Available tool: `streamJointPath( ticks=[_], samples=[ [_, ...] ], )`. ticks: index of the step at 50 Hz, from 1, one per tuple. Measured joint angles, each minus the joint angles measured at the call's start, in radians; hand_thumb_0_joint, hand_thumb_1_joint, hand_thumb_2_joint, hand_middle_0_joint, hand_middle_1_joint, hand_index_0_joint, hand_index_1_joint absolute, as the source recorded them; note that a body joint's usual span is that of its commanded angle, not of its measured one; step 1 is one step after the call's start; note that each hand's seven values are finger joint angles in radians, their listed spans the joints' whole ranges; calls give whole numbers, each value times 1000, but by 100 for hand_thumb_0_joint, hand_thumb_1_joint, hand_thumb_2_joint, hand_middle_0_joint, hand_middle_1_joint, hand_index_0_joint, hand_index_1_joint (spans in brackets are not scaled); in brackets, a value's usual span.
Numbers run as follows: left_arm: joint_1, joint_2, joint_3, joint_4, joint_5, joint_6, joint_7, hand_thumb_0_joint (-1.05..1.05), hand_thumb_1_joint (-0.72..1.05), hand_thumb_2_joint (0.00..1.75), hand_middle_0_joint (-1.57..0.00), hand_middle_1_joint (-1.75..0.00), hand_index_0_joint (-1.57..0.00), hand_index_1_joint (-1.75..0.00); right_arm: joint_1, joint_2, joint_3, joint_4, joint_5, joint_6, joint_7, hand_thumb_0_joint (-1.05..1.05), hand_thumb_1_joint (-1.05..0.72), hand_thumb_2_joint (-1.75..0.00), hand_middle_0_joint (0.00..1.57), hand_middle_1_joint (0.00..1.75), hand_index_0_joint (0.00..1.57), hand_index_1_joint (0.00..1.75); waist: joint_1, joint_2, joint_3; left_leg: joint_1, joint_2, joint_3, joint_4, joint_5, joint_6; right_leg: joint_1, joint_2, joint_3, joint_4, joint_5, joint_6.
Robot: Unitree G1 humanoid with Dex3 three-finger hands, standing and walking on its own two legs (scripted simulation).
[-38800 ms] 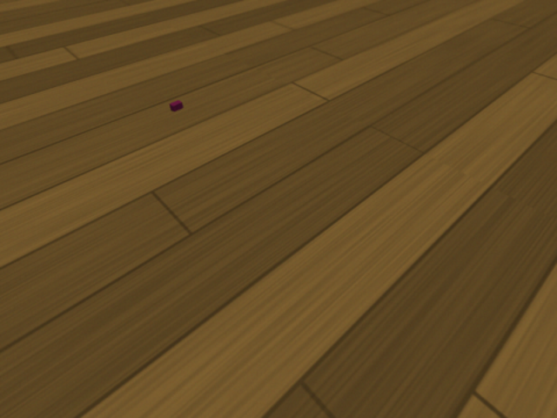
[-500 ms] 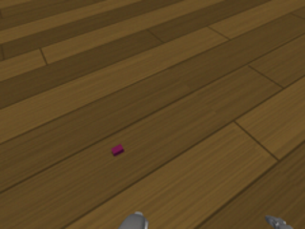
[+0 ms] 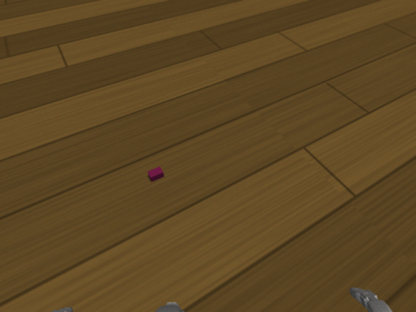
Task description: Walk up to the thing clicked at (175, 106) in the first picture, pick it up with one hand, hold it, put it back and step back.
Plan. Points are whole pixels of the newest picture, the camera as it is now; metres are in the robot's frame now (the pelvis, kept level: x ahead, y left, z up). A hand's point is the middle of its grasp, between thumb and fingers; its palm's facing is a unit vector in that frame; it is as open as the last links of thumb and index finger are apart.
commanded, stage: step back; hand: left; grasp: from above
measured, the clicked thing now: (155, 174) +0.89 +0.33 -0.73
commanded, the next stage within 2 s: stand in 1.44 s
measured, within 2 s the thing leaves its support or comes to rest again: neither
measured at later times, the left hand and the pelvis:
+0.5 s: hand out of the picture -0.07 +0.29 -0.14, palm faces +0.08 -0.91 -0.40, open 7.4 cm; pelvis -0.11 +0.00 +0.01, yaw +4 degrees
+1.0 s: hand out of the picture -0.02 +0.29 -0.15, palm faces +0.10 -0.93 -0.34, open 7.4 cm; pelvis -0.07 +0.02 +0.01, yaw +4 degrees
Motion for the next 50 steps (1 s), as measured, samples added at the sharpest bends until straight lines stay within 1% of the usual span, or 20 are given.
streamJointPath(
  ticks=[2, 3, 6, 8, 10, 13, 16, 18, 21, 24, 28, 31, 33, 35, 40, 42, 44, 47, 48, 50],
  samples=[
    [10, -7, -1, 29, 7, -15, 3, 0, 90, 89, -20, -30, -21, -30, -26, -19, -2, -7, 10, 8, 4, 1, -90, -89, 21, 30, 20, 30, 5, 27, 3, -45, 23, -6, 45, 4, -15, 73, -1, -23, -185, 87, -1],
    [11, -22, -3, 45, 14, -20, 4, 0, 90, 89, -20, -30, -21, -30, -38, -32, -7, -2, 15, 14, 3, 1, -90, -89, 21, 30, 20, 30, -4, 64, 14, -62, 32, -41, 70, -9, -4, 74, 21, -43, -189, 101, 0],
    [47, -31, -14, 61, 25, -21, -2, 0, 90, 89, -21, -30, -21, -30, -26, -26, -18, 17, 24, 36, -4, 1, -90, -89, 21, 30, 20, 30, 14, 44, -10, -124, -77, -121, 293, -238, -3, 25, -5, -27, -151, 116, -11],
    [59, -36, -16, 73, 27, -21, 4, 1, 90, 89, -21, -30, -21, -30, -2, -30, -19, 25, 29, 34, -1, 1, -90, -89, 21, 30, 20, 30, 16, 33, -22, -137, -133, -144, 432, -251, -3, 12, -29, -23, -166, 142, -11],
    [63, -36, -14, 77, 32, -25, 6, 1, 90, 89, -21, -30, -21, -30, 28, -35, -20, 35, 26, 26, 4, 1, -90, -89, 21, 30, 20, 30, 12, 32, -33, -117, -146, -135, 484, -246, -11, -5, -45, -31, -175, 162, -11],
    [61, -26, -5, 70, 39, -42, 5, 1, 89, 89, -21, -30, -21, -30, 77, -39, -25, 67, 16, 23, 15, 1, -90, -89, 21, 30, 20, 30, 9, 38, -50, -28, -115, -104, 389, -265, -19, -28, -57, -57, -173, 175, -12],
    [51, -7, 2, 63, 39, -49, 0, 1, 89, 89, -21, -30, -21, -30, 118, -31, -27, 113, 8, 16, 27, 1, -90, -89, 21, 30, 20, 30, 3, 31, -68, 103, -75, -58, 132, -316, -9, -52, -77, -88, -150, 173, -9],
    [41, 14, 4, 67, 36, -43, 0, 1, 90, 89, -21, -30, -21, -30, 123, -7, -33, 148, 1, 3, 29, 1, -90, -89, 20, 30, 20, 30, 9, -16, -54, 160, -101, -29, 11, -174, 3, -64, -110, -67, -110, 149, -10],
    [56, 16, 0, 109, 21, -32, -2, 1, 90, 89, -21, -30, -21, -30, 142, 17, -24, 164, -6, -15, 36, 1, -90, -89, 21, 30, 20, 30, -10, -21, -82, 164, -97, -29, -17, -141, 31, -94, -67, -24, -28, 20, -18],
    [68, 26, -1, 134, 10, -38, -15, 1, 90, 89, -20, -30, -21, -30, 145, 40, -11, 170, -7, -36, 35, 1, -90, -89, 21, 30, 20, 30, -20, -29, -91, 189, -83, -26, -71, -105, 29, -95, -49, -30, -13, 49, -22],
    [79, 21, 3, 159, 13, -50, -27, 1, 90, 89, -20, -30, -20, -30, 136, 46, -10, 162, -8, -41, 39, 1, -90, -89, 21, 30, 20, 30, -27, -24, -101, 193, -63, -16, -72, -107, 15, -24, -41, -63, -157, 61, -21],
    [69, -5, 4, 174, 22, -66, -20, 1, 90, 89, -20, -30, -20, -30, 124, 32, -11, 158, 4, -27, 35, 1, -90, -89, 21, 30, 20, 30, -26, 19, -95, 174, -30, -36, -2, -156, 5, 35, -5, -89, -276, 235, -24],
    [67, -20, 0, 170, 29, -81, -18, 1, 90, 89, -20, -30, -21, -30, 120, 28, -11, 163, 8, -19, 28, 1, -90, -89, 21, 30, 20, 30, -15, 28, -105, 131, -52, -72, 95, -256, 12, 31, -1, -96, -270, 238, -31],
    [62, -36, -4, 162, 28, -89, -18, 1, 90, 89, -21, -30, -21, -30, 117, 19, -13, 166, 11, -22, 26, 1, -90, -89, 21, 30, 20, 30, -4, 29, -102, 87, -74, -80, 185, -282, 12, 38, -11, -98, -275, 229, -39],
    [49, -54, -16, 158, 27, -92, -20, 1, 90, 89, -21, -30, -21, -30, 115, -6, -25, 175, 10, -39, 31, 1, -90, -89, 21, 30, 20, 30, 10, 31, -98, 59, -54, -55, 123, -251, 3, 51, -39, -105, -289, 223, -19],
    [41, -46, -21, 159, 23, -82, -21, 1, 90, 89, -21, -30, -21, -30, 113, -7, -27, 182, 8, -46, 31, 1, -90, -89, 21, 30, 20, 30, 7, 21, -97, 96, -44, -35, -1, -180, 0, 43, -54, -106, -260, 201, -4],
    [31, -35, -25, 163, 14, -69, -18, 1, 90, 89, -21, -30, -21, -30, 101, 2, -29, 194, 2, -53, 22, 1, -90, -89, 20, 30, 20, 30, 6, -8, -86, 122, -62, -14, -54, -44, -2, 34, -78, -89, -216, 173, 9],
    [17, -24, -30, 183, -2, -55, -15, 1, 90, 89, -21, -30, -21, -30, 81, 23, -14, 207, 3, -56, 19, 1, -90, -89, 20, 30, 20, 30, 2, -24, -94, 129, -62, -2, -49, -70, 7, 38, -64, -58, -213, 125, -10],
    [11, -20, -31, 190, -3, -56, -14, 1, 90, 89, -21, -30, -21, -30, 73, 31, -8, 211, 5, -56, 19, 1, -90, -89, 20, 30, 20, 30, 1, -26, -94, 134, -58, -1, -51, -76, 7, 50, -59, -56, -235, 152, -12],
    [-1, -15, -33, 203, -6, -62, -11, 1, 90, 89, -20, -30, -21, -30, 51, 46, 4, 220, 10, -55, 18, 1, -90, -89, 21, 30, 20, 30, 1, -27, -93, 145, -49, 1, -57, -83, 5, 73, -51, -54, -276, 192, 9]
  ],
)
